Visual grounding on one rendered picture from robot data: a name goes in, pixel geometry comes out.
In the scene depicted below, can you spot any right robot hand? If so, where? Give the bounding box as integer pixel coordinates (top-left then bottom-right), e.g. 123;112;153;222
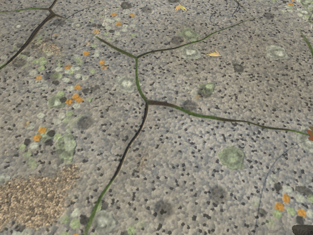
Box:
291;224;313;235

